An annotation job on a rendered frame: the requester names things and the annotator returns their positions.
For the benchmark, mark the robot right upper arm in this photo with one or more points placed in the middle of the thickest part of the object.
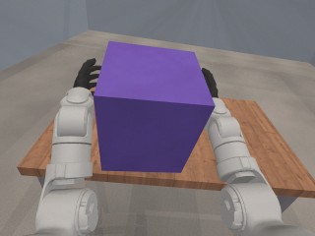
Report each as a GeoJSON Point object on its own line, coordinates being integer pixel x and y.
{"type": "Point", "coordinates": [252, 209]}

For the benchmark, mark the carton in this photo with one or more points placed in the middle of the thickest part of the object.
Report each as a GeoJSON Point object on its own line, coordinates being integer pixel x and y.
{"type": "Point", "coordinates": [151, 106]}

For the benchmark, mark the robot left upper arm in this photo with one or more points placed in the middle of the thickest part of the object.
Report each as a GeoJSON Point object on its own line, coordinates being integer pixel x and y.
{"type": "Point", "coordinates": [67, 212]}

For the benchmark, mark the robot left forearm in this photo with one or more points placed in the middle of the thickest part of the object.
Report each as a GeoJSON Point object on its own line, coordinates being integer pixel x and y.
{"type": "Point", "coordinates": [72, 141]}

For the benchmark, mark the robot right forearm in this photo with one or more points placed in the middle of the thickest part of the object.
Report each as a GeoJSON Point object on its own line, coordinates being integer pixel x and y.
{"type": "Point", "coordinates": [234, 162]}

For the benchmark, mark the right robot hand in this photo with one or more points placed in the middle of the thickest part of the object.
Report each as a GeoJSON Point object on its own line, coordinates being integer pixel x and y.
{"type": "Point", "coordinates": [211, 83]}

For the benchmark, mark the table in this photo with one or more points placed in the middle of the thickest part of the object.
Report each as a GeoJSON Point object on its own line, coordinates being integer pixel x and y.
{"type": "Point", "coordinates": [285, 173]}

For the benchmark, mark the left robot hand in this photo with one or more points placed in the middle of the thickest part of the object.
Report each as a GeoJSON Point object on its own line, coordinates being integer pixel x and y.
{"type": "Point", "coordinates": [84, 76]}

